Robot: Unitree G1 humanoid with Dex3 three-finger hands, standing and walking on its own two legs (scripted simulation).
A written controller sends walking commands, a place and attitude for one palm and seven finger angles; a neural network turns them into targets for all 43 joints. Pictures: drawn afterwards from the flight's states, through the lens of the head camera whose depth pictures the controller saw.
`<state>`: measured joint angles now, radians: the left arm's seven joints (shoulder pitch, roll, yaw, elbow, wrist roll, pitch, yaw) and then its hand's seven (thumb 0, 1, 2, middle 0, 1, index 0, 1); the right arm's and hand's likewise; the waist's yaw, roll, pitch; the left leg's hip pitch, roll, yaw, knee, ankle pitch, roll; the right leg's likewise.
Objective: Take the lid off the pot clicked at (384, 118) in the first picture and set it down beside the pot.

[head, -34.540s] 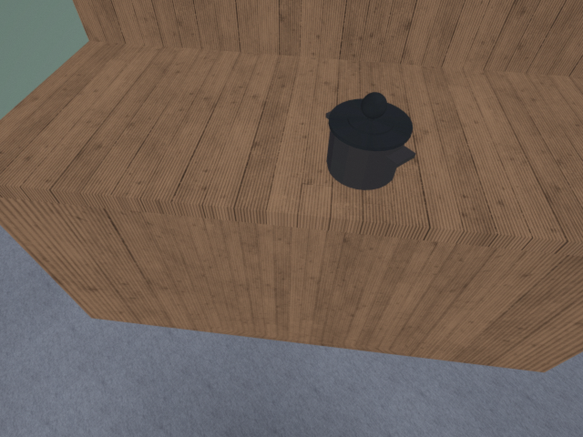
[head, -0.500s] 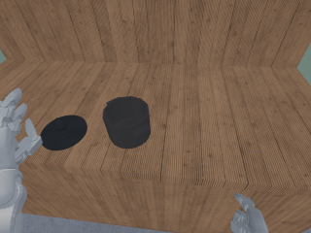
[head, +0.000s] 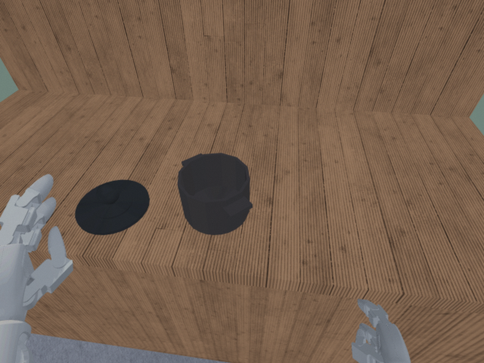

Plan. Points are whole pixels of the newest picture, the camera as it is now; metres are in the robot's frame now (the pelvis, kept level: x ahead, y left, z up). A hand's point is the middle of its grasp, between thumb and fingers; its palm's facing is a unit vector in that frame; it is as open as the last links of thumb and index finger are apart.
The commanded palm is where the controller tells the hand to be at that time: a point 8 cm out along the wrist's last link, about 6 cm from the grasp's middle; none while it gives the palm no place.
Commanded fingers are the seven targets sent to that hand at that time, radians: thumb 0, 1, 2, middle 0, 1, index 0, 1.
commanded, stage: draw the hand back to the body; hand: left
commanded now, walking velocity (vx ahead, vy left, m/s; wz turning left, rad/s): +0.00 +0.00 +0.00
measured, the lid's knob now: (108, 193) +0.43 +0.35 +0.01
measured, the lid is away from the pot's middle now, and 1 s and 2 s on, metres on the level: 0.24 0.24 0.24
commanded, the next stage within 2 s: step back with the hand held close in 0.10 s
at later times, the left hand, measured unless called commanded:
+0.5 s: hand (61, 260) +0.19 +0.26 +0.14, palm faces +0.25 -0.87 -0.43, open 7.4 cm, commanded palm +0.12 +0.31 +0.18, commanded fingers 0.00 0.90 0.90 -0.20 -0.30 -0.20 -0.30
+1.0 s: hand (20, 318) +0.12 +0.26 +0.15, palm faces +0.32 -0.86 -0.40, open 7.4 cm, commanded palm +0.05 +0.31 +0.18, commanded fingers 0.00 0.90 0.90 -0.20 -0.30 -0.20 -0.30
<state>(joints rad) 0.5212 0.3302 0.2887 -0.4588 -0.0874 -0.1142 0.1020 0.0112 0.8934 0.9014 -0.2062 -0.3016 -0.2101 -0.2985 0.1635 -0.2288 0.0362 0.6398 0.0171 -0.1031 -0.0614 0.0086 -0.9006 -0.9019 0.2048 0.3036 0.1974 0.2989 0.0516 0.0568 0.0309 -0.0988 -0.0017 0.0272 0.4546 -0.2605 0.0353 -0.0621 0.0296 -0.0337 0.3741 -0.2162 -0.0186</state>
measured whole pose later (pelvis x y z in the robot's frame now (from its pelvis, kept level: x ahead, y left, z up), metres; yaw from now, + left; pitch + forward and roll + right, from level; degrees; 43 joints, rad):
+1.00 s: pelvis -0.08 +0.03 -0.02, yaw +0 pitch -1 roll -3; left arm 0.64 0.40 0.38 -0.67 -0.06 -0.22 0.14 0.01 0.89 0.90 -0.21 -0.30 -0.21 -0.30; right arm 0.24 -0.21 -0.01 0.55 0.03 -0.06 -0.06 0.01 -0.90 -0.90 0.21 0.30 0.20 0.30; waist -0.03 -0.01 0.04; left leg -0.43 -0.01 0.03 0.71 -0.31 0.06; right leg -0.34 -0.02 -0.09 0.59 -0.23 0.02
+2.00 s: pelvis -0.34 +0.07 -0.05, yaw +4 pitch +1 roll -3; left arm 0.46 0.46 0.52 -0.74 -0.07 -0.27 0.07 0.00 0.89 0.90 -0.21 -0.30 -0.22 -0.30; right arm 0.32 -0.10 0.03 0.64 0.05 -0.03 -0.03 0.01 -0.90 -0.90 0.21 0.30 0.20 0.30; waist 0.05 -0.08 -0.09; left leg -0.54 0.01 -0.05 1.38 -0.44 0.01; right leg -0.32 0.03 -0.05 0.81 -0.50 -0.01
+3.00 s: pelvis -0.42 +0.10 -0.01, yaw +3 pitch +3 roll -2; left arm 0.24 0.16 0.06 0.94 0.03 0.00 0.04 -0.04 0.94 0.90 -0.18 -0.29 -0.20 -0.30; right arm 0.42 -0.17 -0.07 0.97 -0.02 0.02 -0.02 0.01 -0.91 -0.90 0.20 0.30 0.19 0.30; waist -0.06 0.01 0.04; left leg -0.43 0.04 0.01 0.92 -0.45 0.03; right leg -0.28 0.01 -0.03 0.55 -0.31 -0.01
